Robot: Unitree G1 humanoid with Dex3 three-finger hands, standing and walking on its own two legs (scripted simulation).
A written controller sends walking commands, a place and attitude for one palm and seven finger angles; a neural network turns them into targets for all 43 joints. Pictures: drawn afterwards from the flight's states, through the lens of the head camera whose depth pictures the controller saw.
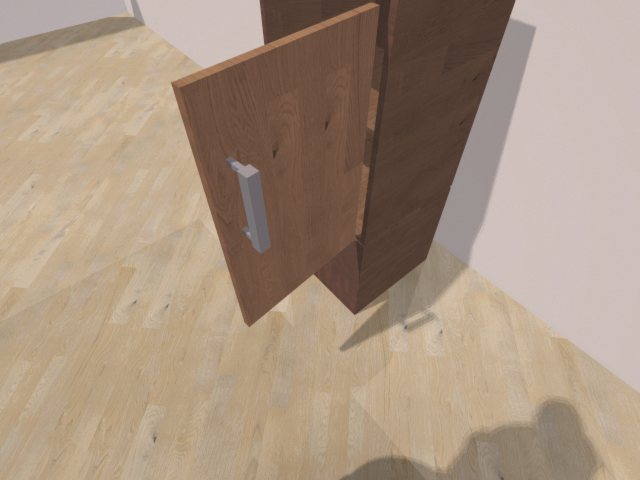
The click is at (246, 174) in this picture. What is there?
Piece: cupboard door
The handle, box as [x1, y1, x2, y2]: [225, 157, 270, 253]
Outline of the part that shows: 229,157 225,159 226,163 238,174 249,226 248,228 245,226 242,228 242,232 252,241 253,246 261,253 270,245 258,170 248,164 246,166 243,166 233,158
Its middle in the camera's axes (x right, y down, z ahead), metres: -0.12 -0.05 +0.62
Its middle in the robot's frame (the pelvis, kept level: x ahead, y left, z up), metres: +0.50 +0.15 +0.04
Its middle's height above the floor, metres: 0.81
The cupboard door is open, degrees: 96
